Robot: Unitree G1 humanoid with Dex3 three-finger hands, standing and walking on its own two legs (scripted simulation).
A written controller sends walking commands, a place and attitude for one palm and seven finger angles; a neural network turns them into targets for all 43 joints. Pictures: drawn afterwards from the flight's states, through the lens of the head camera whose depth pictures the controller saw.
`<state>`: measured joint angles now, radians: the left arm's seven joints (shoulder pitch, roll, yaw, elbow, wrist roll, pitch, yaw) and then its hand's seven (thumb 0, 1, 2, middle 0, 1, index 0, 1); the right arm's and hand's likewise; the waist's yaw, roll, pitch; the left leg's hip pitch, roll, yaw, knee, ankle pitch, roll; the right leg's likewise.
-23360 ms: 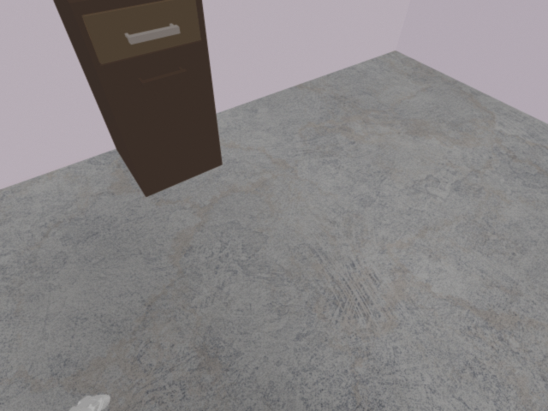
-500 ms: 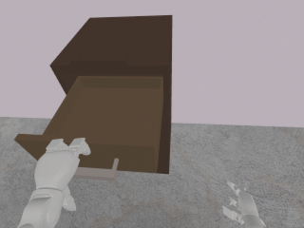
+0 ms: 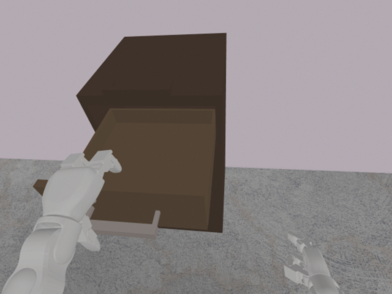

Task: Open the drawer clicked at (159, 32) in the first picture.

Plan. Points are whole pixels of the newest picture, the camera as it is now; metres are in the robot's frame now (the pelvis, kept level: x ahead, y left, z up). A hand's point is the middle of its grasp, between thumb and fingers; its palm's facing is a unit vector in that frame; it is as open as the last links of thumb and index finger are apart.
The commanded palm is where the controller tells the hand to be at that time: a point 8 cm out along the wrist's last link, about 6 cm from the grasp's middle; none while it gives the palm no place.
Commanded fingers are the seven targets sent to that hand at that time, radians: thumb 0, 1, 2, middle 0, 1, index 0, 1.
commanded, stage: lift the hand off the handle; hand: left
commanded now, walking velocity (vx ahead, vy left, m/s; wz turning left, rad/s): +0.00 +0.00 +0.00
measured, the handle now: (120, 220) +0.26 +0.23 -0.02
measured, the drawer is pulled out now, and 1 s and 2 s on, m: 0.30 0.30 0.30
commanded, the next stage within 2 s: draw the hand back to the body in 0.18 s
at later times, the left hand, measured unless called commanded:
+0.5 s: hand (84, 204) +0.21 +0.23 +0.13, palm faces +0.11 -0.08 -0.99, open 13.8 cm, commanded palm +0.18 +0.24 +0.18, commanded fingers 0.00 -0.50 0.30 -0.30 -1.20 -0.30 -1.20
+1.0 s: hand (78, 208) +0.20 +0.23 +0.14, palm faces +0.30 -0.71 -0.64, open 13.7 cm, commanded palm +0.15 +0.26 +0.18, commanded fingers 0.00 -0.25 0.41 -0.28 -1.04 -0.28 -1.04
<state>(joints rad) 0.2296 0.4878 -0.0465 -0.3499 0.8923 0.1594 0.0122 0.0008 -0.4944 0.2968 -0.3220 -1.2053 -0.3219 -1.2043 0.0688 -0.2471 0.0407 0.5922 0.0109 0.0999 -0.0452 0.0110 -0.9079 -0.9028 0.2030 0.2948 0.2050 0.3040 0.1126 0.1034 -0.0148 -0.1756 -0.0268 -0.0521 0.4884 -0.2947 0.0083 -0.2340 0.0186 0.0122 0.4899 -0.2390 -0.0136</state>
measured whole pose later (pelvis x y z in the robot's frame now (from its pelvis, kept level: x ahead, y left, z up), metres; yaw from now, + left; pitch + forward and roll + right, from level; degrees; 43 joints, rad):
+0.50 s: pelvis +0.00 -0.01 +0.00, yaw +0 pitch -2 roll +0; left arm 0.28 0.53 0.03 -0.39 0.85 0.10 0.00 0.00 -0.49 0.30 -0.32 -1.20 -0.32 -1.20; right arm 0.08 -0.26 0.04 0.59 0.02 0.09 -0.03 0.01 -0.91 -0.90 0.20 0.29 0.20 0.30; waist 0.12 0.11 0.00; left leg -0.16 -0.01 -0.06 0.47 -0.28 -0.01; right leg -0.22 0.03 0.00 0.47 -0.22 -0.03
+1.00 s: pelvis -0.01 -0.01 +0.00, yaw +1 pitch -4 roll +0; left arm 0.38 0.41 0.23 -0.39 0.17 -0.04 0.06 0.00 -0.46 0.31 -0.32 -1.18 -0.32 -1.18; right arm 0.10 -0.22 0.05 0.58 0.01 -0.03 -0.08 0.01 -0.91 -0.90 0.20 0.29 0.20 0.30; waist 0.07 0.08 0.05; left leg -0.14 -0.01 -0.07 0.50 -0.29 -0.01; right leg -0.18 0.03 -0.01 0.47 -0.23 -0.03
